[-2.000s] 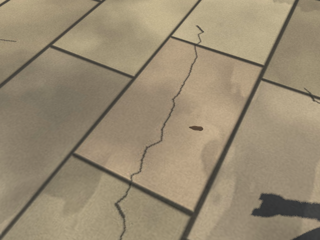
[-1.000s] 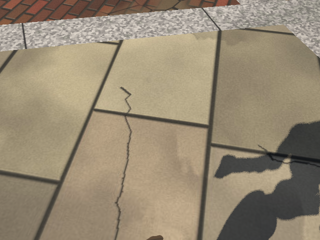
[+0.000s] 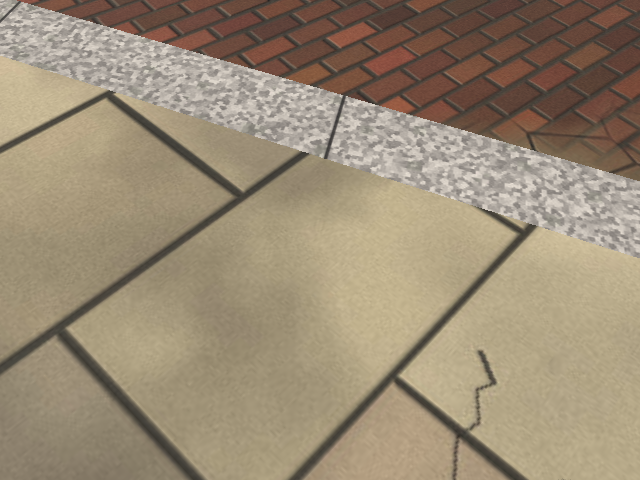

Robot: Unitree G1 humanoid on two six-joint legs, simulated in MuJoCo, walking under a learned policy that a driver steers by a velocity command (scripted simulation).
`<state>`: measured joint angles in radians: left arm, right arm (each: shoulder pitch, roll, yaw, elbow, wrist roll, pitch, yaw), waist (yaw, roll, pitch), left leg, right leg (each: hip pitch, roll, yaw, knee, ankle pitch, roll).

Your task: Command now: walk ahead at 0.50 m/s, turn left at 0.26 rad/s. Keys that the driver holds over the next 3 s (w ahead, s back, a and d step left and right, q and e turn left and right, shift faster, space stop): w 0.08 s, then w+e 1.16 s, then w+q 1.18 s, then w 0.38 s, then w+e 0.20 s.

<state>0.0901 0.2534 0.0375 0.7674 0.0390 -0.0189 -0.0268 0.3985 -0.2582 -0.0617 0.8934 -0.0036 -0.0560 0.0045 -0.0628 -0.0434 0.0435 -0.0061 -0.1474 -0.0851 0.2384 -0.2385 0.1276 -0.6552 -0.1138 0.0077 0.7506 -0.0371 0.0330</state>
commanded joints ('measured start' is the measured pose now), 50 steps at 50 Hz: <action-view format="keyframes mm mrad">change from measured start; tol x32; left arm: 1 -147 63 5 -102 -7 -21 -6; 9 392 251 68 27 15 -54 35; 50 -7 56 22 -98 -6 19 -52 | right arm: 1 91 -137 -24 -17 -7 -12 -11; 29 -453 -74 38 -246 -21 -6 15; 50 -54 -112 -6 -97 -16 -47 -8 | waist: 1 -36 100 17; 10 150 -219 -361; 22 82 -13 14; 35 -12 335 -320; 50 38 132 11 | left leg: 1 61 282 -145 -20 504 81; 7 98 291 -70 253 939 20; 10 -496 6 56 1051 -240 -65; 11 -608 89 -4 1106 -196 -54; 33 -130 146 47 185 82 -111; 36 204 597 -644 24 -329 72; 50 -50 385 161 -86 342 10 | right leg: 1 -29 42 -43 -87 43 -23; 8 569 123 -49 -284 -94 -168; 10 960 -272 738 -445 -156 -379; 15 504 -73 353 -544 -35 -289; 31 554 -19 362 -411 191 -209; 37 -12 136 98 440 -411 -118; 50 -37 46 -9 127 -19 -53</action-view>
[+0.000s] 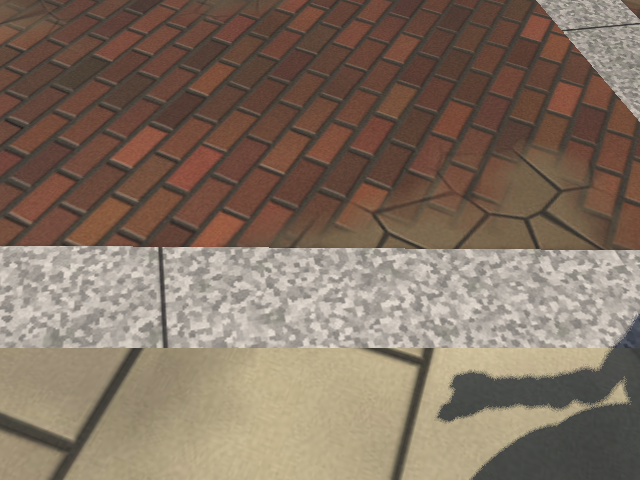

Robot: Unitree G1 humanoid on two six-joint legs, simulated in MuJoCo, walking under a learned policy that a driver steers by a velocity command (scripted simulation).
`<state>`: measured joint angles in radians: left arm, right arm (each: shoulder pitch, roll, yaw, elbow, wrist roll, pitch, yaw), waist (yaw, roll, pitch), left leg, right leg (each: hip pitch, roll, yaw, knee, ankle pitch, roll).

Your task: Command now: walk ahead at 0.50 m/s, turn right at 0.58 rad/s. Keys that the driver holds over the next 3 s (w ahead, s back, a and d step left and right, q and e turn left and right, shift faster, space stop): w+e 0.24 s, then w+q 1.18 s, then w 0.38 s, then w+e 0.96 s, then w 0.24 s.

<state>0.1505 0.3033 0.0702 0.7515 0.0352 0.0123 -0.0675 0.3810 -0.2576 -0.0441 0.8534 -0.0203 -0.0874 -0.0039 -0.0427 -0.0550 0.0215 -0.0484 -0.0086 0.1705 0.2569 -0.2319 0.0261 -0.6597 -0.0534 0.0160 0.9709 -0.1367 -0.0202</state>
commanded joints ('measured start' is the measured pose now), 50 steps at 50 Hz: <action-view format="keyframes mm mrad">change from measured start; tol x32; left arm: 1 -102 1 -16 -95 -2 -14 -16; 11 249 206 57 -29 29 -31 36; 50 36 33 -40 -56 13 -38 59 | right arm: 1 -29 -119 -26 -52 1 -15 0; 50 -16 -168 -55 -54 20 34 4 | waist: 1 10 145 42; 12 148 -147 -359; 50 50 71 21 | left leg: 1 -8 247 -71 -105 338 107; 9 117 278 68 341 938 62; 12 -640 -1 -77 1163 -334 -55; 13 -726 65 -184 1168 -224 -39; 29 -650 65 -169 530 260 1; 37 -328 -90 -14 340 3 141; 40 357 370 -905 112 205 443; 50 -167 96 -432 -56 370 262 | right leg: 1 -9 -14 -36 -152 102 -7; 10 583 145 -117 -461 -109 -188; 12 1004 -315 767 -659 -157 -384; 19 503 -133 138 -778 353 -212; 30 690 -128 -87 -854 420 -107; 37 807 -177 -179 -385 1116 -68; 39 476 -90 -221 185 508 -48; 40 44 155 -114 520 -403 3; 50 40 -46 -16 21 -70 84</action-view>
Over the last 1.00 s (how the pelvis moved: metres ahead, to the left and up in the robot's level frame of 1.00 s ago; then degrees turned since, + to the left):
0.53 -0.06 0.00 -25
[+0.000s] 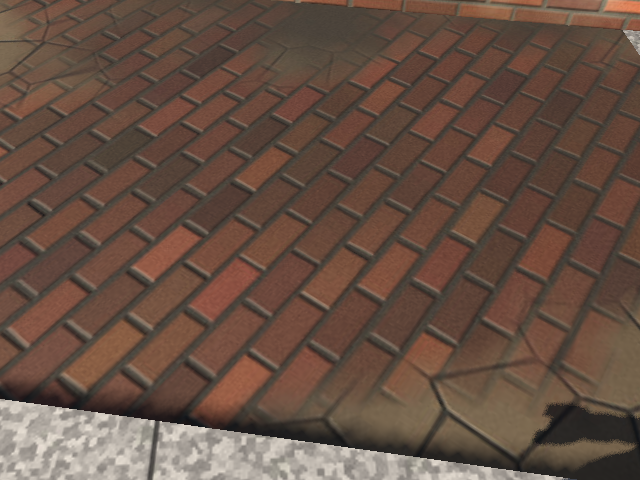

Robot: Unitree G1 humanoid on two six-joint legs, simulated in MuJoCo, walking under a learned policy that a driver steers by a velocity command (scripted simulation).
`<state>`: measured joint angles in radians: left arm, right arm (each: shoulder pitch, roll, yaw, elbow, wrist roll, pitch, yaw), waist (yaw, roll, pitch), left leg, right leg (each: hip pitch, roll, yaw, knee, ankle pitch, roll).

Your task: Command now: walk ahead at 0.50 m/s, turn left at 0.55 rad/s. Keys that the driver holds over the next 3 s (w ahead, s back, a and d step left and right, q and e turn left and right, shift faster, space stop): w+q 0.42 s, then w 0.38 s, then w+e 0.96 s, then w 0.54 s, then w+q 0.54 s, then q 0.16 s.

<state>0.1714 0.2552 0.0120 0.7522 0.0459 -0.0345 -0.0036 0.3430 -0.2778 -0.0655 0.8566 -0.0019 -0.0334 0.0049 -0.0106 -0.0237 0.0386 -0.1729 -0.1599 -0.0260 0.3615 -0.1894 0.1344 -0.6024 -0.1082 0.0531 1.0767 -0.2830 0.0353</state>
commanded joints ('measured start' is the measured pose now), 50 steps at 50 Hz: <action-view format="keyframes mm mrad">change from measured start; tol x32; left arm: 1 -29 79 17 -73 0 8 -6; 50 237 100 71 81 -23 57 -29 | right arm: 1 40 -149 -35 -57 3 -18 -3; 50 -52 -89 -3 -69 -31 -61 1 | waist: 1 2 50 6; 16 56 -273 -353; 50 26 85 7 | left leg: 1 -28 238 -235 -154 330 138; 13 56 225 -352 188 521 14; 17 -497 101 -99 936 -280 -58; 34 -404 198 27 347 121 -97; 40 104 118 95 99 -6 -9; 42 490 563 -584 -32 13 148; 50 52 409 -62 -218 245 69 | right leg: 1 -29 13 -56 -144 121 33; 10 5 92 -31 -477 189 -10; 15 873 -274 485 -713 -164 -178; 16 842 -349 772 -792 -234 -250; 21 440 -159 192 -858 157 -175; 39 589 -119 -131 -672 737 -182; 40 522 -77 -169 -462 714 -158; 42 0 162 -104 119 -297 -101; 50 49 30 20 -1 104 -76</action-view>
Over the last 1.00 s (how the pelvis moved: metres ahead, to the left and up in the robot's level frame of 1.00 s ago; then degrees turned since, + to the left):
0.54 -0.06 -0.01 7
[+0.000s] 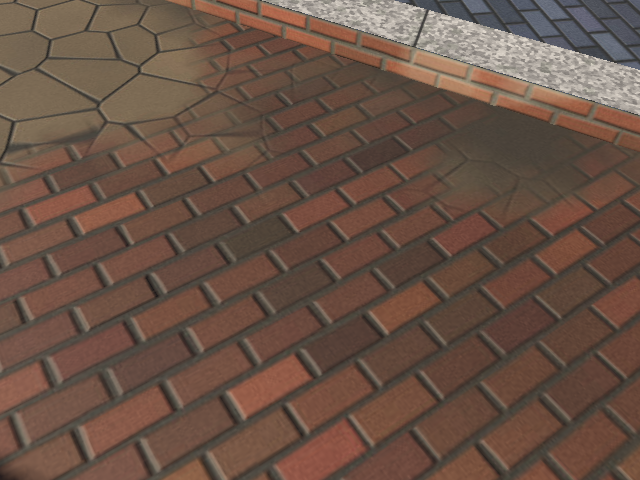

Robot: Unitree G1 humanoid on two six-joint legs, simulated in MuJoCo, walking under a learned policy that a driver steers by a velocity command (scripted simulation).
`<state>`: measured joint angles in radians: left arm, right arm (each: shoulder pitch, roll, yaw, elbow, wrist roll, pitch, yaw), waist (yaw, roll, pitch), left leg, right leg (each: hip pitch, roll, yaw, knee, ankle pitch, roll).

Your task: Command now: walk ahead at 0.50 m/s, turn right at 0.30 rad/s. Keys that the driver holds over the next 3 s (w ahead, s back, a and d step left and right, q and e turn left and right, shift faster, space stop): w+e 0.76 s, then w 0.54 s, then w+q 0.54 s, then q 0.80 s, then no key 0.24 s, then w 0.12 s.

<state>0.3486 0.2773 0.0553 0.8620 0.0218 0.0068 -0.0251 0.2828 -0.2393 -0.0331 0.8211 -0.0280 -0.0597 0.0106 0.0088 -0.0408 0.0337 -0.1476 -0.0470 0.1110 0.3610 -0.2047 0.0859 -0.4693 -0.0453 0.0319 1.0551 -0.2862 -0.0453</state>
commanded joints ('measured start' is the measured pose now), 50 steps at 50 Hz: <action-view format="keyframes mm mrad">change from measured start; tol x32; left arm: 1 10 80 34 -42 -10 15 -12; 18 -468 -8 8 -151 24 -8 -53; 26 226 228 87 50 -8 -20 -2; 50 -42 62 24 7 16 -50 -7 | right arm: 1 17 -133 -36 -22 -5 -45 -3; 50 -21 -99 -35 19 3 -24 -15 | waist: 1 8 91 42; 19 -147 18 194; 26 196 -7 -460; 31 -51 155 -6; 50 -11 160 26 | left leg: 1 35 265 -158 -227 252 103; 19 148 286 33 238 198 27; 23 37 241 73 869 580 6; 25 -683 75 4 1658 -642 -56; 37 -210 141 -123 390 177 -127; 43 -13 88 -121 169 12 -86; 46 238 475 -872 -168 -494 112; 50 45 288 -430 -179 -131 44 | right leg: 1 -133 -26 41 -32 176 9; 18 -252 3 -115 -590 701 -48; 23 464 81 -159 -633 599 -127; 25 1178 -282 174 -260 1405 -362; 26 1224 -372 341 -364 1264 -438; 28 906 -323 468 -720 251 -383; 32 118 -152 248 -833 517 -304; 42 183 -88 290 -709 118 -154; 46 -221 157 62 70 -296 -62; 50 -156 41 83 6 -22 -33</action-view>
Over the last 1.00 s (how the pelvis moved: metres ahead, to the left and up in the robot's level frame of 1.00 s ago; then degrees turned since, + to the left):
0.47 0.08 0.00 18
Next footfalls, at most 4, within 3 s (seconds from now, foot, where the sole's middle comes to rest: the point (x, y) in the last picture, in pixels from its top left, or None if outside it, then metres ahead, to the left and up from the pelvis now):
0.46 right None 0.41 -0.15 -0.92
0.88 left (334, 433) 0.67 -0.04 -0.92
1.38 right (458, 399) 0.77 -0.35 -0.92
1.92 left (430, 294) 1.10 -0.32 -0.92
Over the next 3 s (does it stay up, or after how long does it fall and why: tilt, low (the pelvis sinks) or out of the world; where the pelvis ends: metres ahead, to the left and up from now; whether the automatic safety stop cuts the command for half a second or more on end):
stays up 1.06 -0.40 -0.15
